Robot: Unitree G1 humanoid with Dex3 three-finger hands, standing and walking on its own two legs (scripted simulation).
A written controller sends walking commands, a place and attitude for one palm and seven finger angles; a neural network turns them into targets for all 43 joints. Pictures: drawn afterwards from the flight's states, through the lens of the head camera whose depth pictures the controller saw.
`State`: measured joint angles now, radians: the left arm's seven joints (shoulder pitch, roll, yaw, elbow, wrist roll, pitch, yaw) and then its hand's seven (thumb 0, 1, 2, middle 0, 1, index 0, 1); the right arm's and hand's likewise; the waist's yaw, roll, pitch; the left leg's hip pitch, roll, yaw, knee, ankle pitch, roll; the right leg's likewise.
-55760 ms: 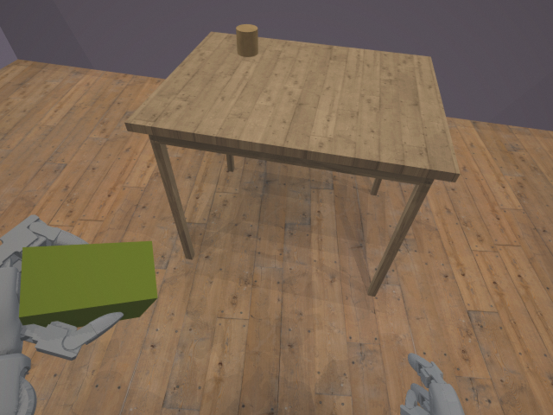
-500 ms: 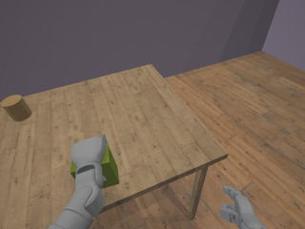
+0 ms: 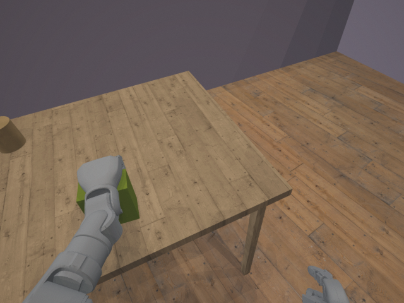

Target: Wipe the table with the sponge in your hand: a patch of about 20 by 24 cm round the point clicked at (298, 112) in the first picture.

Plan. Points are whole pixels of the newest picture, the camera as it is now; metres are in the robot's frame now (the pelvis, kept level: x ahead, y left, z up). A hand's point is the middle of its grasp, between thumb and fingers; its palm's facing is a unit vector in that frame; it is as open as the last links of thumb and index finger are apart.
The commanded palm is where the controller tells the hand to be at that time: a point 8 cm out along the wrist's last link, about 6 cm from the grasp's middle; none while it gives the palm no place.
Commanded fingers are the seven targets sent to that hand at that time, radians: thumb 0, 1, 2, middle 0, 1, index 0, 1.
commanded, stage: wipe forward along the middle lane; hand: left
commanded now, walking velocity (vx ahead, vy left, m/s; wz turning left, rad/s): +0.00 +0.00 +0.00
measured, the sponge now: (112, 205) +0.34 +0.25 -0.02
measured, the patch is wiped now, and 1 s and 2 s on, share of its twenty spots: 1.00 1.00 1.00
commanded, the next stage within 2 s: slide back across to the first lane in 0.84 s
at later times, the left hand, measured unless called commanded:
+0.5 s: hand (104, 170) +0.40 +0.28 +0.03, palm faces -0.10 -0.02 -0.99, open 10.0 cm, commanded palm +0.38 +0.29 +0.06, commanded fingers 0.00 0.10 1.30 -1.20 -1.60 -1.20 -1.60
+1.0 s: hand (96, 157) +0.44 +0.31 +0.03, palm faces -0.11 -0.03 -0.99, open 10.0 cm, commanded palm +0.41 +0.33 +0.07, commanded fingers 0.00 0.10 1.30 -1.20 -1.60 -1.20 -1.60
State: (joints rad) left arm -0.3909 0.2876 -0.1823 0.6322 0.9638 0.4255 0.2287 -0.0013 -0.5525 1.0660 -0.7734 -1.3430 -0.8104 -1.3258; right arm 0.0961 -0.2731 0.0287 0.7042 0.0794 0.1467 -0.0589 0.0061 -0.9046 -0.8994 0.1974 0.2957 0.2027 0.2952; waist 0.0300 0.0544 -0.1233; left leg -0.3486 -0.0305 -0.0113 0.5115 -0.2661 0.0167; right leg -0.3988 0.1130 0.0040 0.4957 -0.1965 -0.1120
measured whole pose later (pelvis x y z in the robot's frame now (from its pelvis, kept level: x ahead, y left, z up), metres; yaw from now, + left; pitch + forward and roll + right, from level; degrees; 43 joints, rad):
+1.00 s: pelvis +0.01 +0.02 -0.01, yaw +0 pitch +15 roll -1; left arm -0.77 0.51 -0.01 1.12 1.00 0.20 0.26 0.01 -0.57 1.08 -0.77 -1.36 -0.81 -1.35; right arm 0.22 -0.28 0.01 0.74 0.08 0.10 -0.03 0.00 -0.90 -0.90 0.20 0.30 0.20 0.30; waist -0.07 0.05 -0.14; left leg -0.56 -0.02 -0.01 0.60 -0.30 0.03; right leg -0.58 0.12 0.00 0.52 -0.19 -0.09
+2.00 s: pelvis +0.04 +0.08 +0.00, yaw +2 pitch +9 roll -3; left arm -0.39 0.40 -0.11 0.57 0.99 0.31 0.21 0.00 -0.48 1.05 -0.69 -1.41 -0.72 -1.42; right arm 0.15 -0.26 0.00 0.69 0.07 0.16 0.00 0.00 -0.90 -0.90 0.20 0.30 0.20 0.30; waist 0.05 0.06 -0.13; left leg -0.35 -0.10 -0.04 0.52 -0.31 0.11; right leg -0.36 0.05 -0.01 0.45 -0.24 -0.02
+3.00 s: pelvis +0.04 +0.05 +0.00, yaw +0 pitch +4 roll -1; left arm 0.02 0.36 -0.13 0.17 0.96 0.42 0.22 0.01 -0.46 1.03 -0.67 -1.41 -0.71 -1.41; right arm 0.06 -0.26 0.03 0.66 0.07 0.13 -0.01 0.01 -0.90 -0.90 0.20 0.30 0.20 0.30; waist 0.08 0.08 -0.11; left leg -0.25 -0.07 -0.01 0.48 -0.31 0.07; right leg -0.29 0.08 0.02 0.45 -0.24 -0.05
